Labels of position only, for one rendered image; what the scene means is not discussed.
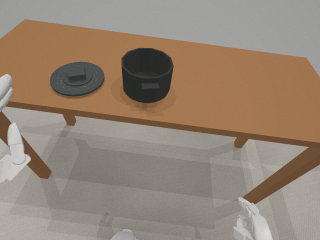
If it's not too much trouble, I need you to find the lid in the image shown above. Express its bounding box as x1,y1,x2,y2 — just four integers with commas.
50,62,105,97

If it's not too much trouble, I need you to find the pot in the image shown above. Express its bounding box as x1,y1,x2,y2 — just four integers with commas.
121,48,174,103

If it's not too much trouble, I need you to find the robot left hand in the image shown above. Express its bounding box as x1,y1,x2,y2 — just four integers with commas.
0,74,31,184

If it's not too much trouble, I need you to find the robot right hand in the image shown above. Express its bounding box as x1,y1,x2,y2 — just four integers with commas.
233,197,273,240

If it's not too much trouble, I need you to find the left robot shin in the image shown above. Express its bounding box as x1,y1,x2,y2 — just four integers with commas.
122,229,132,233

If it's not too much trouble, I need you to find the knob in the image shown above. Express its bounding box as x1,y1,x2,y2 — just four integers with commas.
67,65,86,80

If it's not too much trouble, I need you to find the table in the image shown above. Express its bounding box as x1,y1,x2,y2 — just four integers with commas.
0,19,320,204

